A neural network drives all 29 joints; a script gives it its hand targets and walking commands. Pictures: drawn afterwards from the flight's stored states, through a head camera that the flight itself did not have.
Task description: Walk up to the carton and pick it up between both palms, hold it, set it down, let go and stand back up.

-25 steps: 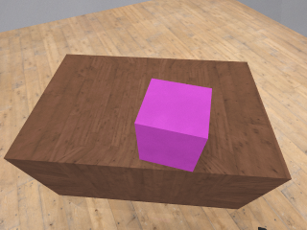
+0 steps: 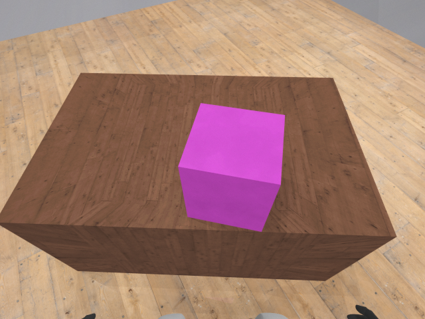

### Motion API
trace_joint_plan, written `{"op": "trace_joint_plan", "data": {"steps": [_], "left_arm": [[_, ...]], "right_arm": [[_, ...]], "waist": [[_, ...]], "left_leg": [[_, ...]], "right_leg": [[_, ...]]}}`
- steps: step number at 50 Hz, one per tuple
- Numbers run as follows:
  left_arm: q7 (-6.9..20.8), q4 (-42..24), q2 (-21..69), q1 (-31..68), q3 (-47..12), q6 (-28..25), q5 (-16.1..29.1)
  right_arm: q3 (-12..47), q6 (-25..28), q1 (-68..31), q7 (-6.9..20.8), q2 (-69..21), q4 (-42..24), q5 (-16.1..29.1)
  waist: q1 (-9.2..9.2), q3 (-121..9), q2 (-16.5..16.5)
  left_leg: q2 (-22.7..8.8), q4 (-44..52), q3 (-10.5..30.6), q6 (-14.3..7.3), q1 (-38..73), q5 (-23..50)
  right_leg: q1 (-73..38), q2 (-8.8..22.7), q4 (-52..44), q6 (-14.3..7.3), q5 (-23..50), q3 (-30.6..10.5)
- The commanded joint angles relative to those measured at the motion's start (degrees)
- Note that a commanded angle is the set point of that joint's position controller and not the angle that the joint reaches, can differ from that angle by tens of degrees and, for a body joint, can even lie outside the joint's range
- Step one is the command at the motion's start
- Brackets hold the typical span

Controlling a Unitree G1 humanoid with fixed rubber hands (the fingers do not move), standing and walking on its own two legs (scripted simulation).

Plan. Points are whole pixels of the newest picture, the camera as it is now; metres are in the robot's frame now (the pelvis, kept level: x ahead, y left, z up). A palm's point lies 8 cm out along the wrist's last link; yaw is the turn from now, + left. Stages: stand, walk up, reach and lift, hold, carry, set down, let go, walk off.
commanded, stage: reach and lift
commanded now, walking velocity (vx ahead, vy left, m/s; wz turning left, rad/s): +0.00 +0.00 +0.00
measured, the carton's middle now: (232, 170) +0.47 -0.03 -0.09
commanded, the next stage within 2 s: none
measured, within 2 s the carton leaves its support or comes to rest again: neither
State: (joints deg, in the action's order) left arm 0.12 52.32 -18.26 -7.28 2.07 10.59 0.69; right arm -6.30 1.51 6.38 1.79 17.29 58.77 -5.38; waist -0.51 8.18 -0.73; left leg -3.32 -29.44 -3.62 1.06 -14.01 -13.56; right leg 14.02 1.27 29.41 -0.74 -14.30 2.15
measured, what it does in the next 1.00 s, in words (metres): shifts its weight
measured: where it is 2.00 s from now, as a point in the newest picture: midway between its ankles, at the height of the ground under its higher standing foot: outside the picture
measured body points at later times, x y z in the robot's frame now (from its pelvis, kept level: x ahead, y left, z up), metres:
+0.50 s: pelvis +0.03 -0.02 -0.01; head +0.06 +0.00 +0.43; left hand +0.18 +0.23 -0.13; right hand +0.17 -0.27 -0.11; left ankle +0.05 +0.13 -0.74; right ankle +0.05 -0.12 -0.74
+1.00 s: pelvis +0.05 +0.00 +0.00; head +0.06 +0.03 +0.45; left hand +0.21 +0.24 -0.10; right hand +0.19 -0.23 -0.07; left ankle +0.05 +0.13 -0.74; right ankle +0.05 -0.12 -0.74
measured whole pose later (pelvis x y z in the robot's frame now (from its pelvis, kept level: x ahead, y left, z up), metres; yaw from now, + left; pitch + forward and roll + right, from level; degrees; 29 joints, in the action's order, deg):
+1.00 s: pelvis +0.05 +0.00 +0.00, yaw -1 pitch -7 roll -1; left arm 3.0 29.0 -14.6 -13.1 1.9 5.5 1.7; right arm -3.1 16.6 15.8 -3.8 6.0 40.0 -0.9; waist -1.3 7.5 -3.7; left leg -4.1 -26.1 -3.8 2.1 -3.3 -15.8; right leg 3.2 0.2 24.7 0.1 -14.7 1.7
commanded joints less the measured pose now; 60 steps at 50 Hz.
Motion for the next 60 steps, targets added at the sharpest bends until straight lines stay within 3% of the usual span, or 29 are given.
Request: {"op": "trace_joint_plan", "data": {"steps": [1, 2, 3, 5, 7, 11, 12, 13, 14, 16, 18, 22, 24, 26, 30, 31, 32, 33, 36, 39, 40, 44, 48, 49, 50, 54, 55, 56, 60], "left_arm": [[-1.85, -27.65, -10.03, 18.38, 2.22, 16.41, -2.15], [-1.16, -29.88, -9.87, 17.68, 2.11, 18.79, -2.8], [-0.47, -32.19, -9.06, 12.64, 3.34, 19.34, -3.09], [-0.52, -38.78, -7.94, 9.94, 3.41, 20.46, -3.91], [-1.27, -38.25, -5.49, 4.43, 3.28, 21.86, -5.49], [-2.0, -39.4, -4.88, 3.06, 4.16, 21.68, -6.6], [-1.41, -36.85, -4.17, 2.75, 4.16, 21.58, -6.11], [-1.22, -36.12, -5.14, 2.54, 6.22, 20.91, -7.9], [-0.53, -37.54, -5.85, 3.76, 6.2, 19.73, -6.35], [-0.96, -36.56, -5.11, 5.14, 7.36, 17.87, -6.84], [-1.0, -36.95, -5.77, 7.2, 6.93, 15.22, -6.24], [-0.4, -37.68, -7.51, 7.13, 8.3, 9.56, -4.35], [0.49, -33.59, -8.28, 5.38, 7.81, 7.31, -4.04], [1.36, -34.96, -8.9, 4.47, 9.29, 4.83, -3.32], [2.06, -34.29, -8.73, 2.28, 7.66, 1.38, -1.71], [2.53, -35.0, -8.63, 2.62, 6.41, 0.66, -0.39], [2.74, -35.65, -8.82, 1.29, 6.78, -0.34, -0.33], [2.69, -36.2, -8.68, 1.98, 5.89, -1.15, -0.1], [4.12, -30.94, -8.16, -1.57, 5.89, -1.63, 0.15], [4.03, -33.76, -7.62, -0.24, 5.68, -4.11, 1.22], [3.75, -32.7, -7.45, -0.82, 6.15, -4.33, -0.36], [3.35, -32.07, -6.02, -0.31, 4.39, -6.05, 1.88], [2.01, -35.5, -3.26, 0.09, 2.52, -9.5, 0.9], [2.1, -32.87, -4.01, -1.16, 2.16, -9.74, 1.65], [1.86, -32.37, -4.76, -1.14, 2.81, -10.46, 0.53], [2.06, -34.89, -3.83, -0.76, 0.56, -13.83, 2.25], [1.26, -34.67, -5.6, -0.04, 2.22, -14.63, 1.22], [1.5, -36.05, -2.52, -2.68, 0.85, -15.53, 1.91], [1.9, -35.5, -2.27, -3.2, -0.55, -18.45, 3.27]], "right_arm": [[-5.9, 1.76, -14.5, 3.1, 11.36, -15.54, -0.94], [-6.6, 0.96, -13.75, 2.95, 14.05, -16.04, -0.84], [-5.46, 1.11, -8.98, 2.59, 15.02, -17.78, 2.14], [-5.07, 0.83, -6.25, 2.08, 15.46, -21.84, 3.63], [-3.19, 0.22, -4.75, 1.85, 13.48, -17.94, 4.72], [-1.34, -0.45, -4.56, 0.95, 12.59, -19.0, 7.13], [-1.38, -0.65, -4.53, 0.55, 11.29, -21.4, 6.85], [-1.34, -0.35, -5.25, 0.21, 11.46, -21.58, 6.76], [-1.3, -0.59, -3.08, -0.53, 9.17, -24.19, 5.83], [-1.96, -0.02, -4.62, -0.64, 7.6, -24.26, 4.92], [-2.21, 1.69, -4.92, -0.86, 6.64, -25.8, 3.88], [-0.96, 5.02, -2.73, -2.3, 1.7, -29.39, 3.16], [-0.15, 6.34, -1.18, -4.11, -0.31, -27.97, 3.68], [1.7, 7.97, 2.03, -5.35, -2.04, -29.66, 3.85], [3.05, 11.7, 5.19, -6.29, -2.7, -27.34, 4.77], [1.43, 12.53, 5.0, -6.65, -1.49, -28.5, 3.67], [1.55, 13.44, 5.0, -7.19, -1.58, -29.44, 3.7], [2.26, 14.09, 5.61, -7.19, -3.21, -27.85, 4.28], [-0.29, 15.38, 6.82, -8.02, -1.4, -27.03, 2.5], [-0.23, 17.18, 6.86, -7.97, -2.16, -26.88, 3.04], [0.42, 17.18, 6.53, -7.93, -2.3, -24.97, 3.32], [1.53, 17.44, 6.0, -6.76, -3.64, -29.15, 4.32], [-0.19, 18.73, 4.73, -5.73, -2.98, -26.63, 4.88], [0.25, 18.42, 7.38, -5.49, -4.94, -26.87, 5.75], [0.3, 19.24, 5.96, -5.49, -3.78, -28.04, 6.39], [0.59, 20.14, 5.52, -5.52, -5.07, -27.95, 6.28], [1.3, 20.91, 4.68, -4.94, -5.79, -27.67, 6.69], [0.14, 21.12, 5.75, -5.24, -5.12, -26.94, 6.5], [0.52, 23.28, 5.61, -5.47, -4.71, -26.45, 7.64]], "waist": [[1.66, -8.42, -2.41], [3.5, -9.62, -0.97], [0.4, -11.56, 0.22], [1.31, -17.15, -1.33], [0.38, -19.9, 2.33], [0.06, -13.56, 6.24], [0.68, -13.85, 4.54], [-1.35, -9.31, 4.25], [0.35, -10.71, 0.27], [-0.81, -8.14, 2.18], [0.3, -6.78, 1.96], [-0.91, -11.48, 0.57], [0.39, -11.8, 0.19], [0.34, -13.57, -1.75], [0.27, -15.82, 0.32], [1.91, -13.87, -0.59], [0.2, -15.44, 0.21], [1.49, -14.68, 0.09], [1.22, -12.01, -2.6], [0.94, -10.57, -0.78], [-1.0, -9.11, 1.18], [-0.51, -6.16, 0.21], [-0.38, -5.49, 5.91], [0.32, -6.5, 4.88], [-1.4, -6.09, 4.57], [0.2, -4.92, 4.65], [-2.35, -7.59, 7.66], [-0.23, -7.29, 6.43], [-0.79, -6.47, 7.98]], "left_leg": [[0.63, -4.58, -2.58, 1.34, 1.84, -8.24], [0.1, -6.34, -2.65, 2.47, 2.68, -7.48], [0.48, -6.57, -2.94, 3.02, 6.49, -8.59], [1.62, -8.71, -1.63, 3.83, 15.42, -2.93], [0.95, -5.03, -0.27, 3.75, 9.73, 4.81], [0.87, -1.31, -0.39, 3.78, 5.73, 1.15], [1.03, -1.35, -0.57, 3.65, 4.24, 2.55], [2.2, -0.81, -2.31, 2.91, 3.18, 0.56], [2.77, -1.58, -3.2, 2.1, 5.76, -0.37], [3.05, -0.21, -3.08, 2.0, 9.21, -0.96], [3.37, -0.18, -3.89, 1.84, 8.1, -1.91], [3.75, 0.06, -4.15, 0.36, 3.27, 1.41], [4.38, 0.51, -4.22, 0.48, 2.81, 2.28], [4.78, -0.44, -3.94, 0.13, 2.23, 4.41], [4.54, 0.9, -3.16, 0.74, 6.56, 10.98], [4.27, 1.02, -2.71, 1.09, 8.18, 10.89], [4.27, 1.41, -3.06, 1.4, 8.74, 11.75], [4.01, 1.4, -2.43, 1.17, 9.17, 12.75], [4.64, 2.32, -2.5, 1.54, 11.69, 13.62], [4.3, 4.64, -2.87, 2.31, 11.87, 14.28], [4.11, 5.14, -2.8, 2.36, 11.63, 14.82], [3.66, 6.28, -2.32, 2.48, 13.49, 13.36], [3.16, 7.66, -1.95, 3.7, 13.59, 14.19], [3.2, 7.93, -2.1, 3.73, 13.57, 14.27], [3.25, 8.33, -1.98, 3.52, 16.43, 15.8], [3.11, 8.47, -0.93, 3.01, 14.29, 12.99], [2.91, 7.62, -1.47, 3.65, 14.21, 15.31], [3.19, 8.45, -0.9, 4.17, 15.65, 14.87], [3.06, 6.4, -0.42, 4.58, 16.55, 19.96]], "right_leg": [[7.88, -0.88, 0.65, -2.54, -11.82, 2.06], [6.21, -1.41, 2.56, -2.27, -8.87, 3.03], [5.1, 0.01, 0.98, -2.89, -12.04, 2.02], [12.36, 0.77, 0.23, -3.37, -11.96, 0.33], [4.62, -1.95, 2.51, -2.59, 2.36, 2.98], [0.98, -3.0, 2.69, -2.83, 2.64, 3.62], [-2.35, -3.2, 1.24, -2.9, 3.69, 3.24], [-2.29, -2.88, -0.11, -1.87, 1.97, 2.73], [-1.24, -1.91, -0.85, -1.56, 1.46, 1.48], [3.05, -1.32, -2.38, -1.81, -0.46, 1.95], [1.78, -1.3, -2.84, -1.13, -0.33, 0.55], [-6.52, -0.98, -1.6, 1.55, 8.1, -1.35], [-8.8, -0.41, -0.83, 2.83, 15.1, -2.03], [-9.07, 0.6, 0.16, 3.41, 21.25, -3.35], [-8.12, 0.72, -1.92, 3.31, 23.69, -2.48], [-7.67, -0.52, -2.5, 3.4, 19.73, -1.43], [-7.75, -0.47, -3.52, 2.78, 19.55, -1.74], [-7.07, -1.09, -4.2, 2.99, 19.18, -0.89], [-7.95, -0.93, -5.77, 2.81, 21.55, -1.01], [-7.64, -2.05, -7.82, 2.59, 16.04, -0.25], [-7.51, -2.22, -8.71, 1.82, 13.21, -0.28], [-4.84, -2.48, -10.83, 1.62, 9.62, 0.27], [-6.43, -2.84, -11.85, -0.05, 7.4, 0.62], [-7.47, -2.78, -11.81, -0.18, 8.02, -0.29], [-6.87, -3.05, -12.17, 0.22, 9.86, 0.52], [-7.45, -2.79, -12.39, -0.3, 7.07, -0.59], [-7.19, -2.76, -11.56, -0.88, 7.23, -0.85], [-8.27, -2.5, -12.63, -0.7, 7.39, -0.03], [-7.75, -2.52, -12.01, -1.4, 10.6, -0.44]]}}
